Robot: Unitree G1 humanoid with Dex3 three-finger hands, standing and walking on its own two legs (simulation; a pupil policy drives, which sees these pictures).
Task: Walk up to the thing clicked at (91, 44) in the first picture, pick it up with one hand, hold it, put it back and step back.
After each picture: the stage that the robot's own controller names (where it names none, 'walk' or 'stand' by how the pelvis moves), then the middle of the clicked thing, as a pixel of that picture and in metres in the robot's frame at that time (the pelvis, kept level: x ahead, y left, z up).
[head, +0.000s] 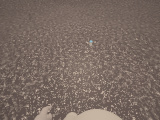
stand; (90, 43) +1.66 +0.03 -0.72
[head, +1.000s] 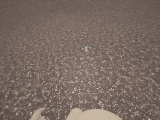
walk; (86, 49) +1.52 +0.23 -0.70
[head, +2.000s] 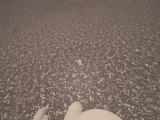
walk; (79, 62) +1.02 +0.29 -0.72
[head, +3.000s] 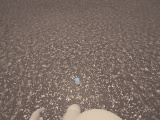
walk; (77, 81) +0.60 +0.22 -0.70
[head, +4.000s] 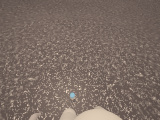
stand; (72, 96) +0.37 +0.16 -0.71
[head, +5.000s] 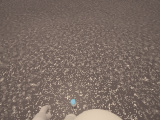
stand; (73, 102) +0.31 +0.18 -0.72
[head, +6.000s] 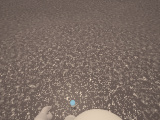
stand; (72, 103) +0.30 +0.18 -0.72
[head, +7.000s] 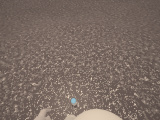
stand; (73, 101) +0.33 +0.19 -0.73
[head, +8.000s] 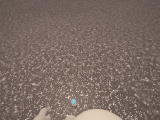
stand; (73, 102) +0.32 +0.18 -0.73
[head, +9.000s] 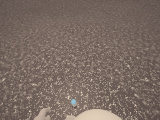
go down; (73, 102) +0.32 +0.18 -0.73
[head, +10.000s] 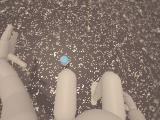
go down; (64, 60) +0.42 +0.18 -0.32
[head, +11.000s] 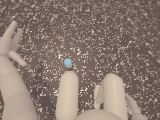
approach; (68, 63) +0.42 +0.17 -0.32
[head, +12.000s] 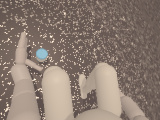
close in; (41, 55) +0.42 +0.21 -0.23
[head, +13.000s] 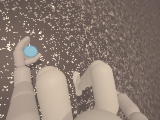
close; (30, 54) +0.42 +0.23 -0.23
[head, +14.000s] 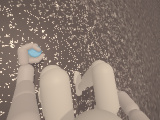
lift; (33, 53) +0.41 +0.21 -0.23
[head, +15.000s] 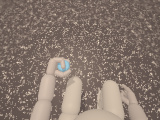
lift; (64, 68) +0.33 +0.19 -0.04
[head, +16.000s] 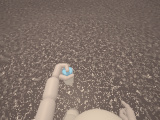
hold; (68, 76) +0.32 +0.16 +0.01
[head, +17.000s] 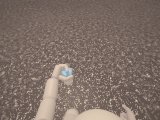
hold; (67, 76) +0.32 +0.17 -0.01
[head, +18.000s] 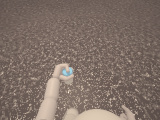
crouch; (68, 76) +0.32 +0.17 -0.01
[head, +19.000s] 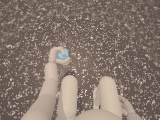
crouch; (64, 58) +0.43 +0.17 -0.09
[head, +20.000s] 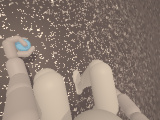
lower; (24, 48) +0.45 +0.24 -0.23
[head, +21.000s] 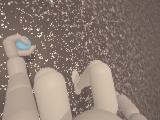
lower; (23, 47) +0.45 +0.25 -0.24
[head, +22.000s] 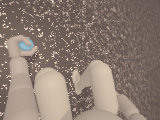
lower; (26, 48) +0.45 +0.24 -0.24
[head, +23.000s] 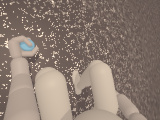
lower; (27, 48) +0.44 +0.23 -0.24
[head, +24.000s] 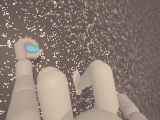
loosen; (31, 50) +0.43 +0.22 -0.24
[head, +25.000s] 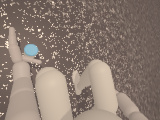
withdraw; (30, 52) +0.43 +0.21 -0.24
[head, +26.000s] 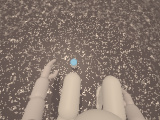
walk; (73, 63) +0.45 +0.15 -0.36
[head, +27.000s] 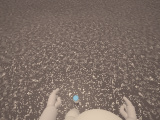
stand; (75, 99) +0.35 +0.14 -0.66
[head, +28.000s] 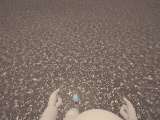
stand; (75, 97) +0.37 +0.15 -0.67
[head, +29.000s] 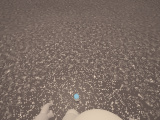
stand; (76, 97) +0.37 +0.14 -0.70
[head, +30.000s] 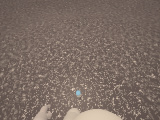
walk; (78, 93) +0.39 +0.15 -0.72
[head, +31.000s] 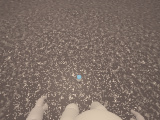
walk; (78, 78) +0.55 +0.11 -0.71
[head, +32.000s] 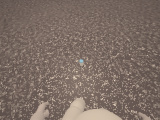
walk; (81, 62) +0.86 +0.22 -0.70
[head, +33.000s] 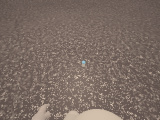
stand; (83, 63) +1.00 +0.13 -0.71
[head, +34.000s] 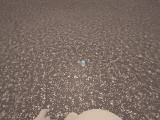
stand; (83, 63) +1.01 +0.14 -0.72
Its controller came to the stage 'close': yes
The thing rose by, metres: 0.72
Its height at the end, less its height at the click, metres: +0.00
